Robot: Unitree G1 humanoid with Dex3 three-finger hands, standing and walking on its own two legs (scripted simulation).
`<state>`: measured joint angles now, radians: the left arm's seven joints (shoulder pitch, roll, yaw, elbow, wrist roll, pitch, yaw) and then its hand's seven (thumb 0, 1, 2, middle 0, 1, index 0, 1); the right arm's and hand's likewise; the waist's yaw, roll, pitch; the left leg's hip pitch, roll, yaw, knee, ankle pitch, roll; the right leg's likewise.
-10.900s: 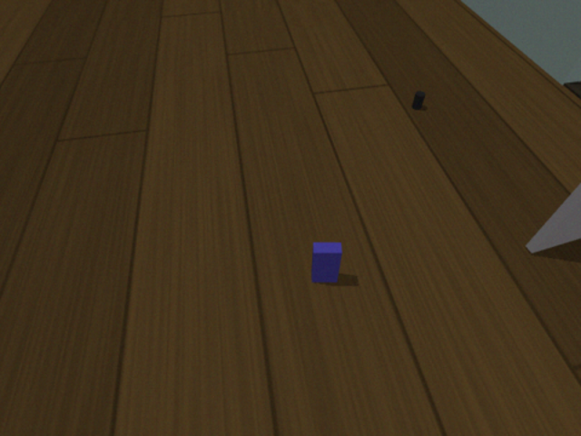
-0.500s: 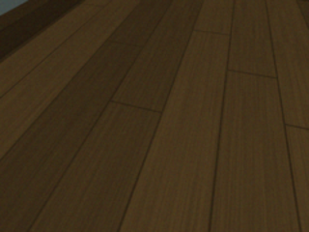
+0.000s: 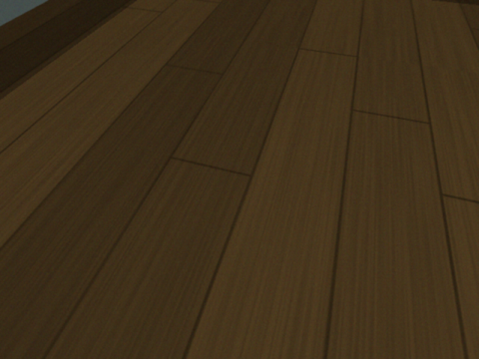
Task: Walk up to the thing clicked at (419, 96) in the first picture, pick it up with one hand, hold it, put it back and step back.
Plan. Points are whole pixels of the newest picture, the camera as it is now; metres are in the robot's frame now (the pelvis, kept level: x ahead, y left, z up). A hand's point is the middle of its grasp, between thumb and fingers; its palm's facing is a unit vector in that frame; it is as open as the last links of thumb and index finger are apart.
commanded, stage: stand
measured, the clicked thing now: out of the picture +0.56 -1.52 -0.74
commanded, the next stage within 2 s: walk up in 0.44 s
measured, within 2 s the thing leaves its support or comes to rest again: neither
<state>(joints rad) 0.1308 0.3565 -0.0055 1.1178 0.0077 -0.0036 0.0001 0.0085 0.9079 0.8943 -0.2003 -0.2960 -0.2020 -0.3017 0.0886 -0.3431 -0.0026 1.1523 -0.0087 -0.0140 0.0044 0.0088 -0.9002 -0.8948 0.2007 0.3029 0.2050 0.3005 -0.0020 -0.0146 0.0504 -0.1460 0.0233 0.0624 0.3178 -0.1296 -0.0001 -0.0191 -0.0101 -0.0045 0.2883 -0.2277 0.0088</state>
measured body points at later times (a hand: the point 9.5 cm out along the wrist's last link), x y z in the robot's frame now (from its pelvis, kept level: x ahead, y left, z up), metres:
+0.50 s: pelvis +0.00 +0.00 +0.00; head +0.00 +0.01 +0.45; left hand +0.06 +0.31 -0.14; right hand +0.07 -0.30 -0.13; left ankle +0.03 +0.12 -0.74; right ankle -0.05 -0.12 -0.74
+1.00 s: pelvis +0.12 -0.12 -0.01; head +0.10 -0.14 +0.44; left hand +0.14 +0.21 -0.11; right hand +0.19 -0.45 -0.13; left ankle +0.17 +0.01 -0.68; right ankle +0.08 -0.22 -0.75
